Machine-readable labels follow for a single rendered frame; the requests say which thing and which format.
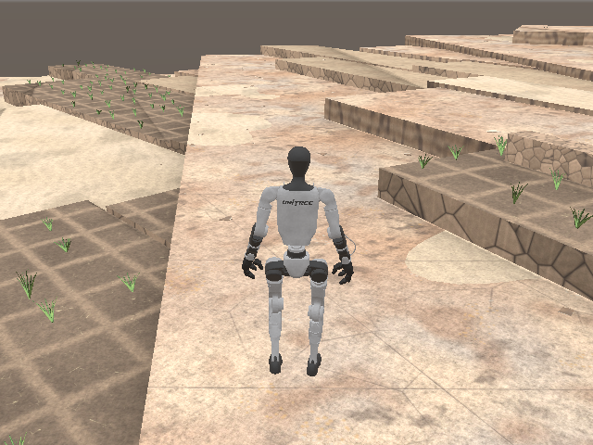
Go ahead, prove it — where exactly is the right robot hand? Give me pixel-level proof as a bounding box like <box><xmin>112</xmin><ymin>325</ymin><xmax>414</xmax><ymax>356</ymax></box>
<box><xmin>332</xmin><ymin>261</ymin><xmax>354</xmax><ymax>285</ymax></box>

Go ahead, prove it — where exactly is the left robot hand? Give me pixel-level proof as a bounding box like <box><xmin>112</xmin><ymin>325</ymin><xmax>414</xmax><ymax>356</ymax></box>
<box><xmin>242</xmin><ymin>257</ymin><xmax>263</xmax><ymax>279</ymax></box>

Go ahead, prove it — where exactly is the right robot forearm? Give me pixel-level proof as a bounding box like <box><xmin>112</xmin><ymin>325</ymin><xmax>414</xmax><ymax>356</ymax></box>
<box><xmin>333</xmin><ymin>225</ymin><xmax>351</xmax><ymax>264</ymax></box>

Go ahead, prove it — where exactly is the humanoid robot torso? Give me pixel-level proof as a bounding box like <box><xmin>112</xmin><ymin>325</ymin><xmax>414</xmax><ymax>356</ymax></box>
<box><xmin>276</xmin><ymin>183</ymin><xmax>320</xmax><ymax>278</ymax></box>

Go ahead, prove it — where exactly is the robot right upper arm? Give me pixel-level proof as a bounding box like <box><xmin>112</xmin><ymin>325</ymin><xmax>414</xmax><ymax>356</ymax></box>
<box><xmin>318</xmin><ymin>187</ymin><xmax>342</xmax><ymax>239</ymax></box>

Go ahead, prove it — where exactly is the robot left upper arm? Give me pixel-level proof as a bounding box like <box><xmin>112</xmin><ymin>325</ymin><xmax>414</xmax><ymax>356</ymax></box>
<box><xmin>253</xmin><ymin>186</ymin><xmax>279</xmax><ymax>237</ymax></box>

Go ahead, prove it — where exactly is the left robot thigh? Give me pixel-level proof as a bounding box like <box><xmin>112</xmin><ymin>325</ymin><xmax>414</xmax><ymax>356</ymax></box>
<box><xmin>265</xmin><ymin>257</ymin><xmax>284</xmax><ymax>313</ymax></box>

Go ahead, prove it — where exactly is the left robot forearm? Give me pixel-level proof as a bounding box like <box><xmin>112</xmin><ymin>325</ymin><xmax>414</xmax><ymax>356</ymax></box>
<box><xmin>245</xmin><ymin>223</ymin><xmax>263</xmax><ymax>261</ymax></box>

